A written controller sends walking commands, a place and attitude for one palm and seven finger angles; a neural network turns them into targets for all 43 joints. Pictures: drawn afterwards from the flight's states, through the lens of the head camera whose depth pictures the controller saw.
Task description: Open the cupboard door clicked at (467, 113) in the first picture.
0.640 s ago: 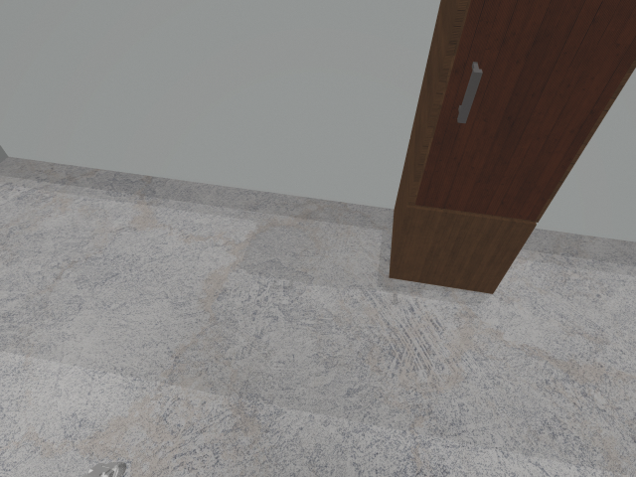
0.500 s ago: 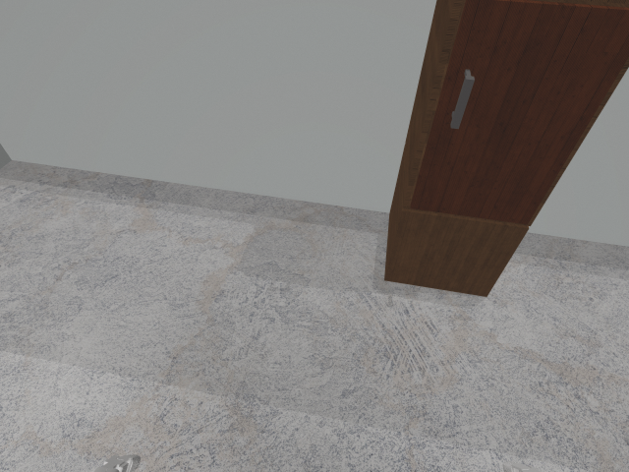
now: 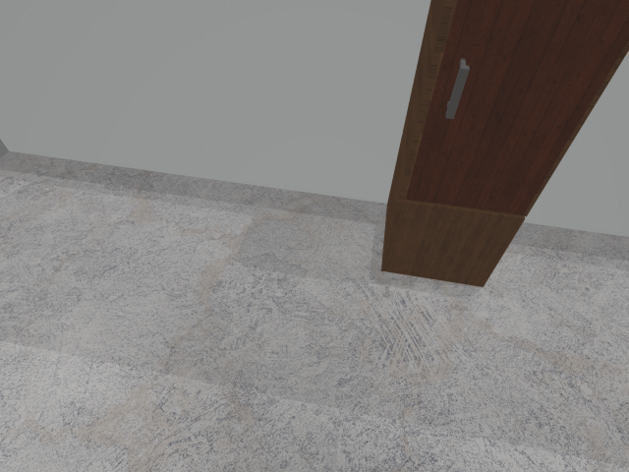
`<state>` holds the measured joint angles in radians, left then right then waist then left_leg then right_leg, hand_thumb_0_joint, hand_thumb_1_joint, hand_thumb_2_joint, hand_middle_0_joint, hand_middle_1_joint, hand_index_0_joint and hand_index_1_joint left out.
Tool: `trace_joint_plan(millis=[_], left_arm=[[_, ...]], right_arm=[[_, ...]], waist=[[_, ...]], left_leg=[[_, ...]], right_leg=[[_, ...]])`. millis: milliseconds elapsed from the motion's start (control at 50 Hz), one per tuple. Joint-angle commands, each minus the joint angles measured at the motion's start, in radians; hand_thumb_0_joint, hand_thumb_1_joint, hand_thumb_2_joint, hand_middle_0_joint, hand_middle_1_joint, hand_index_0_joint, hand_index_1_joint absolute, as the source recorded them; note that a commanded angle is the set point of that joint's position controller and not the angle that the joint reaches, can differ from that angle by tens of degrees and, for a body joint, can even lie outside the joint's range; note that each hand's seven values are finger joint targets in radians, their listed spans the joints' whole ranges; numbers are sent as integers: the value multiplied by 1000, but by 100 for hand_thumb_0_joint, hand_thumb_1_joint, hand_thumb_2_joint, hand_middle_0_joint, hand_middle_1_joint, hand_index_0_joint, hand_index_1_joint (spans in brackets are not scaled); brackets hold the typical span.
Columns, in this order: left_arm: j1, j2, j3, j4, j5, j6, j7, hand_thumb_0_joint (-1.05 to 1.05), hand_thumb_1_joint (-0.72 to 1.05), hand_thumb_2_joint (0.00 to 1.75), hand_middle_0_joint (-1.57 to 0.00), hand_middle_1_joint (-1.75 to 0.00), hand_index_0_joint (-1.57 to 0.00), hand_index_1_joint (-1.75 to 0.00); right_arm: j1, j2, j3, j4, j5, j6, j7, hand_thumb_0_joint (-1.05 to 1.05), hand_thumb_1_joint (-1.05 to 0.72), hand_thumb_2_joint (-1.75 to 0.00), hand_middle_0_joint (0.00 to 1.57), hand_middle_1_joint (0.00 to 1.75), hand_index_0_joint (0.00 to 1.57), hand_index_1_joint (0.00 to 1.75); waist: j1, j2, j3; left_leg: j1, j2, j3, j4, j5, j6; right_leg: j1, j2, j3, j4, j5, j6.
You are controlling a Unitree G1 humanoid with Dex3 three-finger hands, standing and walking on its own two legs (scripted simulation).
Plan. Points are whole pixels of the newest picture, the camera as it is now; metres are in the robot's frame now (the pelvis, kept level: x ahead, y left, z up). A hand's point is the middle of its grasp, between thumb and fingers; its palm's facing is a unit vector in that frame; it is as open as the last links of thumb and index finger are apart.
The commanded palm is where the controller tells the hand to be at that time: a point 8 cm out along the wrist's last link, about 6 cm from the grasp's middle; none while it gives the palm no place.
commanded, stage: stand and wait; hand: left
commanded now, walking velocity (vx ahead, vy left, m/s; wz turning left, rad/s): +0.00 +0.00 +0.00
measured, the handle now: (456, 89) +0.93 -0.28 +0.04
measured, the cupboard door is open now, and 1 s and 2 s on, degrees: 0 0 0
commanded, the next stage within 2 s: look at it before walking up in 0.18 s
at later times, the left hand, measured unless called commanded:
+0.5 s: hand out of the picture +0.08 +0.24 -0.15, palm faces -0.02 -0.94 -0.33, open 7.3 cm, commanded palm none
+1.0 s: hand out of the picture +0.07 +0.24 -0.15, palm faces -0.03 -0.94 -0.34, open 7.3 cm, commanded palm none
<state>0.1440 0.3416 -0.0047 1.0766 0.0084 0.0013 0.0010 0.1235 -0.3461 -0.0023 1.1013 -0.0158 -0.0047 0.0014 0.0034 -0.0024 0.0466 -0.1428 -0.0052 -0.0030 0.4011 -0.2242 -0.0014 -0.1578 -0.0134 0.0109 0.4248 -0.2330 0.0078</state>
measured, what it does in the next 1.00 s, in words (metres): stands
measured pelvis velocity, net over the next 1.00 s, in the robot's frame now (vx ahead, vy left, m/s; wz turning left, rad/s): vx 0.00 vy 0.00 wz -0.02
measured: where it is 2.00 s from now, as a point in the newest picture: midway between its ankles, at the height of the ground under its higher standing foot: outside the picture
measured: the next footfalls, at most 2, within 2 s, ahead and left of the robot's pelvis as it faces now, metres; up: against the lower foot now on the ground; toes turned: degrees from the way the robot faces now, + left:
left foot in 1.72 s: +0.04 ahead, +0.14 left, +0.00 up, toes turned -24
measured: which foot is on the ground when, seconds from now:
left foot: down 0.00-1.00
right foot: down 0.00-1.00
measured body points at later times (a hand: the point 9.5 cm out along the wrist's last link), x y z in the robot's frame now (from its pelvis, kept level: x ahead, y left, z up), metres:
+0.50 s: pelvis +0.00 +0.00 +0.00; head +0.00 -0.01 +0.45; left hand +0.08 +0.29 -0.13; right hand +0.08 -0.30 -0.13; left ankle +0.00 +0.12 -0.74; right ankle +0.00 -0.12 -0.74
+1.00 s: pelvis +0.00 +0.00 +0.00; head +0.01 +0.00 +0.45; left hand +0.07 +0.29 -0.13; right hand +0.08 -0.30 -0.13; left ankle +0.00 +0.12 -0.74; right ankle +0.00 -0.12 -0.74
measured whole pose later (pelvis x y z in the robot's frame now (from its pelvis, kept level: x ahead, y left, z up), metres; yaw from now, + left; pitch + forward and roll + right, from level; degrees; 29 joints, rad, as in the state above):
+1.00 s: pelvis +0.00 +0.00 +0.00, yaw -1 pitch -2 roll +0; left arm 0.14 0.34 0.00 1.08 0.01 0.00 0.00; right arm 0.10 -0.34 0.00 1.10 -0.02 -0.01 0.00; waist 0.01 0.00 0.05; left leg -0.13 0.01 0.01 0.37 -0.21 -0.01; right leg -0.15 0.00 0.03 0.39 -0.21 0.00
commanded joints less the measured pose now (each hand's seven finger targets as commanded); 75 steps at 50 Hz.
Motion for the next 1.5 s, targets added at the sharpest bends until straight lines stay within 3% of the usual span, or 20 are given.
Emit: trace_joint_plan(millis=[0, 220, 440, 900, 920, 980, 1060, 1120, 1160, 1180, 1200, 1220, 1240, 1260, 1280, 1300, 1320, 1340, 1380, 1480], left_arm=[[-54, 207, 40, -61, 1, -27, 11, 0, 90, 90, -20, -30, -20, -30], [-58, 205, 39, -56, 2, -25, 10, 0, 90, 90, -20, -30, -20, -30], [-56, 206, 40, -57, 2, -32, 12, 0, 90, 90, -20, -30, -20, -30], [-50, 209, 40, -51, 3, -29, 9, 0, 90, 90, -20, -30, -20, -30], [-48, 200, 41, -57, 3, -24, 9, 0, 90, 90, -20, -30, -20, -30], [11, 97, 30, -65, 3, 10, 15, 0, 90, 90, -20, -30, -20, -30], [37, 97, 49, -121, 10, 32, 8, 0, 90, 90, -20, -30, -20, -30], [58, 77, 58, -158, 11, 38, 0, 0, 90, 90, -20, -30, -20, -30], [86, 54, 65, -173, 11, 43, -5, 0, 90, 90, -20, -30, -20, -30], [104, 38, 69, -180, 12, 47, -7, 0, 90, 90, -20, -30, -20, -30], [125, 30, 75, -186, 12, 48, -9, 0, 90, 90, -20, -30, -20, -30], [161, 26, 81, -184, 13, 44, -11, 0, 90, 90, -20, -30, -20, -30], [220, 40, 90, -174, 18, 35, -12, 0, 90, 90, -20, -30, -20, -30], [242, 132, 107, -180, 33, 18, 0, 0, 90, 90, -20, -30, -20, -30], [257, 159, 107, -191, 17, 16, 11, 0, 90, 90, -20, -30, -20, -30], [216, 145, 110, -202, 15, 17, 19, 0, 90, 90, -20, -30, -20, -30], [146, 117, 105, -218, 13, 18, 18, 0, 90, 90, -20, -30, -20, -30], [108, 95, 102, -230, 10, 14, 19, 0, 90, 90, -20, -30, -20, -30], [112, 72, 100, -233, 10, 9, 17, 0, 90, 90, -20, -30, -20, -30], [168, 74, 113, -214, 13, 14, 14, 0, 90, 90, -20, -30, -20, -30]], right_arm=[[-60, -197, -36, -64, 6, -28, -14, 0, -90, -90, 20, 30, 20, 30], [-62, -197, -33, -53, 6, -29, -13, 0, -90, -90, 20, 30, 20, 30], [-57, -195, -34, -55, 8, -30, -14, 0, -90, -90, 20, 30, 20, 30], [-60, -202, -35, -49, 7, -28, -16, 0, -90, -90, 20, 30, 20, 30], [-53, -195, -38, -51, 6, -27, -18, 0, -90, -90, 20, 30, 20, 30], [16, -80, -25, -59, 5, -6, -25, 0, -90, -90, 20, 30, 20, 30], [31, -99, -54, -117, 4, 11, -33, 0, -90, -90, 20, 30, 20, 30], [13, -110, -73, -158, 2, 15, -34, 0, -90, -90, 20, 30, 20, 30], [-9, -112, -85, -182, 1, 13, -32, 0, -90, -90, 20, 30, 20, 30], [-27, -111, -88, -194, 1, 11, -30, 0, -90, -90, 20, 30, 20, 30], [-47, -105, -91, -209, -1, 10, -28, 0, -90, -90, 20, 30, 20, 30], [-68, -100, -92, -221, -3, 12, -28, 0, -90, -90, 20, 30, 20, 30], [-84, -94, -92, -235, -4, 18, -26, 0, -90, -90, 20, 30, 20, 30], [-45, -14, -83, -255, 3, 27, -23, 0, -90, -90, 20, 30, 20, 30], [-66, 1, -76, -278, 6, 30, -25, 0, -90, -90, 20, 30, 20, 30], [-74, -8, -79, -270, 7, 34, -26, 0, -90, -90, 20, 30, 20, 30], [-54, -16, -85, -257, 7, 30, -24, 0, -90, -90, 20, 30, 20, 30], [-18, -16, -83, -237, 3, 26, -21, 0, -90, -90, 20, 30, 20, 30], [-2, 4, -81, -225, 1, 29, -22, 0, -90, -90, 20, 30, 20, 30], [-23, 32, -75, -241, 5, 26, -29, 0, -90, -90, 20, 30, 20, 30]], waist=[[-2, -8, -86], [1, 0, -54], [-2, -14, -90], [-2, -11, -63], [-5, 2, -69], [-9, -7, -77], [-11, 11, -64], [-2, 75, -64], [12, 143, -64], [26, 188, -58], [37, 188, -44], [61, 163, -32], [93, 61, -36], [83, -292, -38], [88, -324, -43], [73, -257, -34], [32, -168, -13], [11, -120, -55], [10, -106, -97], [36, -119, -131]], left_leg=[[3, 115, -89, -71, 123, 32], [-7, 117, -96, -95, 95, 31], [24, 120, -89, -78, 169, 27], [40, 127, -83, -99, 142, 25], [53, 130, -69, -80, 157, 23], [48, 139, -18, -18, 178, 4], [22, 178, -7, 28, 130, 21], [-7, 233, -35, 22, 82, 53], [-55, 307, -64, -1, 97, 96], [-92, 350, -70, -12, 127, 127], [-142, 368, -54, 4, 139, 138], [-186, 353, -19, 79, 155, 118], [-242, 284, 53, 246, 95, 60], [-395, 103, 171, 569, -196, -40], [-433, 24, 39, 713, -382, -49], [-432, 44, -47, 772, -327, -39], [-440, 64, -62, 785, -242, -39], [-419, 79, -50, 766, -184, -46], [-377, 69, -31, 729, -146, -59], [-360, 39, -12, 573, -172, -65]], right_leg=[[13, -110, 103, -82, 129, -44], [-3, -105, 103, -100, 83, -40], [20, -110, 103, -94, 184, -44], [4, -106, 112, -117, 161, -42], [-8, -103, 119, -103, 196, -43], [-47, -93, 131, -27, 277, -32], [-138, -56, 140, 80, 269, -32], [-196, -13, 119, 196, 200, -23], [-209, 17, 65, 342, 8, -11], [-193, 18, 20, 412, -149, -1], [-160, -4, 5, 430, -205, 2], [-106, -21, 11, 359, -175, -2], [-40, -30, 43, 205, -14, -16], [-4, -231, 406, -33, 175, -82], [-72, -328, 618, -163, 260, -158], [-99, -302, 623, -189, 138, -175], [-96, -261, 546, -157, 93, -185], [-68, -222, 469, -124, 137, -178], [-55, -186, 410, -108, 169, -173], [27, -155, 417, -82, 261, -183]])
